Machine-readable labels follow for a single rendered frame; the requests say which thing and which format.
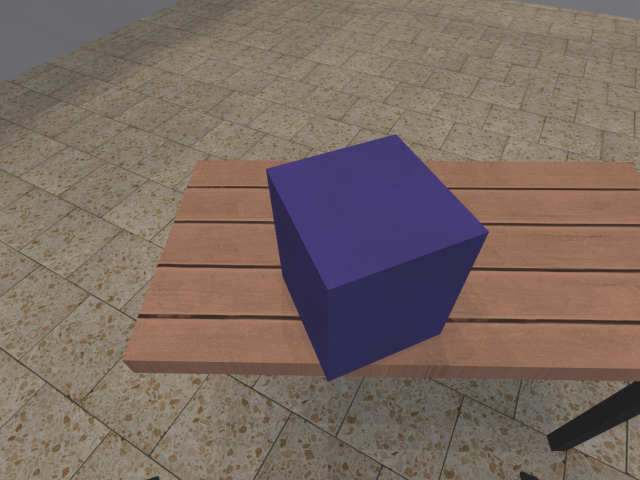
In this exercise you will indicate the table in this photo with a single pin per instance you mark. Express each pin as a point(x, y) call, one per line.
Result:
point(554, 293)

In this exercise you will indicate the carton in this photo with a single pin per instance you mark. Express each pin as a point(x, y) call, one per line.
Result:
point(374, 250)

